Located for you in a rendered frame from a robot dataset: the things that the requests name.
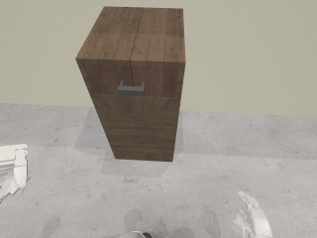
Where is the drawer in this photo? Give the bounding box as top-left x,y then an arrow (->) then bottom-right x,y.
84,62 -> 178,98

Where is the robot left hand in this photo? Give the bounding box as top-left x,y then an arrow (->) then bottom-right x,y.
0,144 -> 32,204

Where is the cabinet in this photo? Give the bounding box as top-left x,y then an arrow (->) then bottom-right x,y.
75,6 -> 186,163

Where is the robot right hand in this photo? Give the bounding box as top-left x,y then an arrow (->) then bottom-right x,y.
233,191 -> 272,238

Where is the handle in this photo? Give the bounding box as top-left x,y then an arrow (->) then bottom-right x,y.
117,80 -> 145,96

